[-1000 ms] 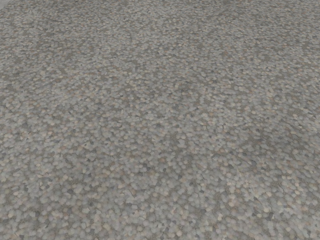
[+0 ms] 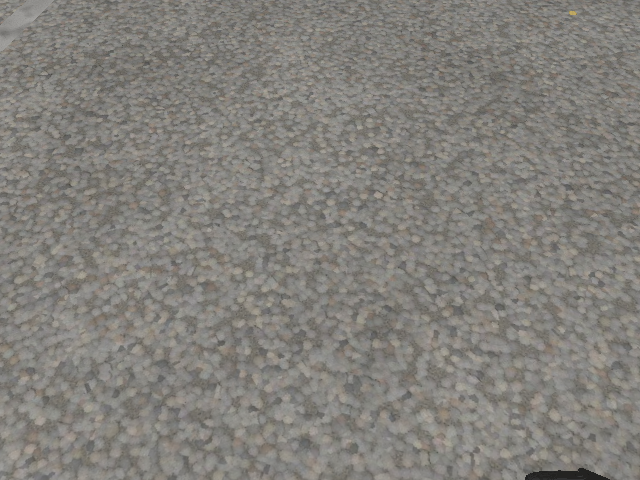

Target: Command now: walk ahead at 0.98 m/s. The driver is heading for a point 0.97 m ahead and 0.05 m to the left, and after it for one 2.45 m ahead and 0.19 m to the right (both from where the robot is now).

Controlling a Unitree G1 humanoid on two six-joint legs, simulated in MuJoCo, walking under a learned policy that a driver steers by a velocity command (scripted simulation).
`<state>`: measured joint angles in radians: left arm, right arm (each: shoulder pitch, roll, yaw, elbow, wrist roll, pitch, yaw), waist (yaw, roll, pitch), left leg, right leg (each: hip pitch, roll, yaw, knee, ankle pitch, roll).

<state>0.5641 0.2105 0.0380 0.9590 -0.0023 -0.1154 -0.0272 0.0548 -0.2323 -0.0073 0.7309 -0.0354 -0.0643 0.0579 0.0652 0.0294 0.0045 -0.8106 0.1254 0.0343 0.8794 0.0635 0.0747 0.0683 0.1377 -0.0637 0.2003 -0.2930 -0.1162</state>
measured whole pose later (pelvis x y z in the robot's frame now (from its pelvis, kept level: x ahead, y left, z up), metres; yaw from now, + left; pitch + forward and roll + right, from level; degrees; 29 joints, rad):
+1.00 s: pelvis +0.95 -0.03 -0.01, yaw +9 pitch -1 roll -2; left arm 0.41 0.22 0.02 0.97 -0.01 -0.13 0.02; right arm 0.08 -0.25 -0.02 0.79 -0.04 -0.07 0.06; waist 0.03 0.04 0.10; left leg -0.64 -0.02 0.13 0.61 0.14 0.11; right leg 0.09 0.04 -0.25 0.43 -0.44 -0.03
